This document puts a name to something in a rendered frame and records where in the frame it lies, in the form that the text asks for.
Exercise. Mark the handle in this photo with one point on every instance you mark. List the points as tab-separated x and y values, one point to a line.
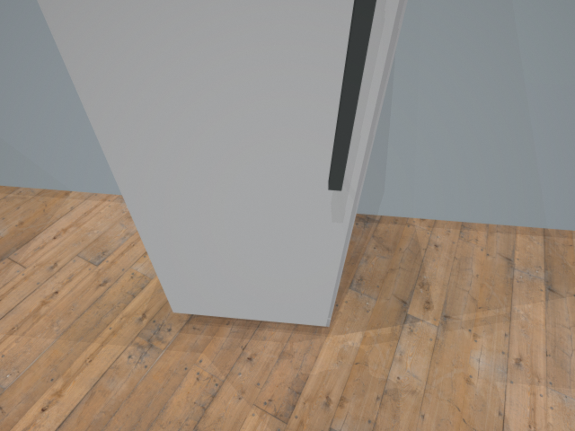
359	34

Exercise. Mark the fridge door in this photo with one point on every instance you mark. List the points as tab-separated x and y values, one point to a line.
217	119

